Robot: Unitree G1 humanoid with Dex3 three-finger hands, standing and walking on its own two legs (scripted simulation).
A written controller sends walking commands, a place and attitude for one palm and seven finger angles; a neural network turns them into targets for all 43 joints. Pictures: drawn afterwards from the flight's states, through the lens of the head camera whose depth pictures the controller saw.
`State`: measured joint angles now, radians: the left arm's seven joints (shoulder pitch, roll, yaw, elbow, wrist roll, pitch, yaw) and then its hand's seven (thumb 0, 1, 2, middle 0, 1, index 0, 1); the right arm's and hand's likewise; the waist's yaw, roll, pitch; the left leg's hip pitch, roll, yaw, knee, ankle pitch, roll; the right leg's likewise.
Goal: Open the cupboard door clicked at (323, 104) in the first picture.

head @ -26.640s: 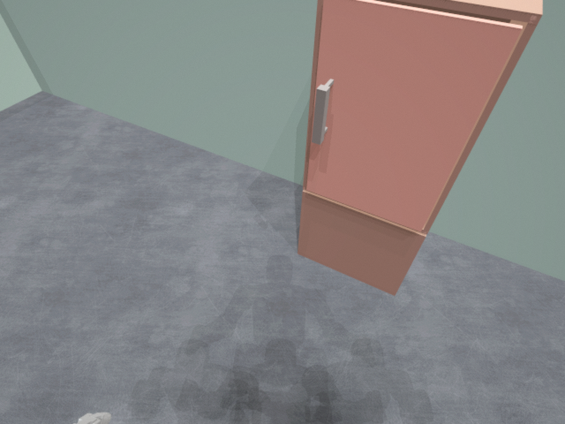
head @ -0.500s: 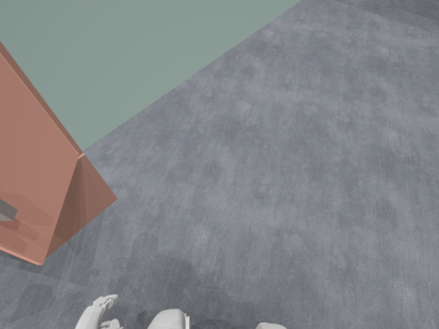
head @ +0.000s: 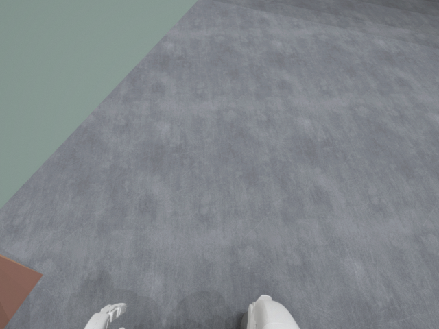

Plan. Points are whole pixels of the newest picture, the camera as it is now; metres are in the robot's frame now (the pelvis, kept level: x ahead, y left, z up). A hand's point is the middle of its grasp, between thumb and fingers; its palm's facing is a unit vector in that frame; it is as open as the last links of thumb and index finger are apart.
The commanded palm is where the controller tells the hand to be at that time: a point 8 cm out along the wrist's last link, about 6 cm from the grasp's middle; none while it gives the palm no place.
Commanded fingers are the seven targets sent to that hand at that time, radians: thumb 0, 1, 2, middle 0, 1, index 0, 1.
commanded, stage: walk to a spot facing it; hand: left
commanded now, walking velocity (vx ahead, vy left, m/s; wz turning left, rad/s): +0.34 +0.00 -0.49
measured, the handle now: out of the picture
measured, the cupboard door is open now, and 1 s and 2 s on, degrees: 43 43 43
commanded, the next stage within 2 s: turn to face it in 0.96 s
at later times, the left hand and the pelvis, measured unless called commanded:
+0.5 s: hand (167, 279) +0.23 +0.12 -0.16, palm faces -0.07 -0.98 -0.20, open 7.3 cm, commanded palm none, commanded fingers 0.00 0.90 0.90 -0.20 -0.30 -0.20 -0.30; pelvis +0.23 -0.06 +0.00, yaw -10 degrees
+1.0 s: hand (211, 134) +0.65 +0.03 -0.16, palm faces -0.38 -0.90 -0.21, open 7.3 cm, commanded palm none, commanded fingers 0.00 0.90 0.90 -0.20 -0.30 -0.20 -0.30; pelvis +0.48 -0.11 +0.00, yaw -21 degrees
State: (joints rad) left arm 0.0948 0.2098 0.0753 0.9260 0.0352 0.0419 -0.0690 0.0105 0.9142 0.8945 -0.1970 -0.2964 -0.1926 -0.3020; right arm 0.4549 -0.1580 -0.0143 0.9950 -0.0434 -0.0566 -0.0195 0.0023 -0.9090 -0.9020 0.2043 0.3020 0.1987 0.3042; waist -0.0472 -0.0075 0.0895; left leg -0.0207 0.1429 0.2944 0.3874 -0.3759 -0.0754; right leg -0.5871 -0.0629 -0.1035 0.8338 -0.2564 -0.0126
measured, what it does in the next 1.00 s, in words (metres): walks ahead, turning right: right foot, then left foot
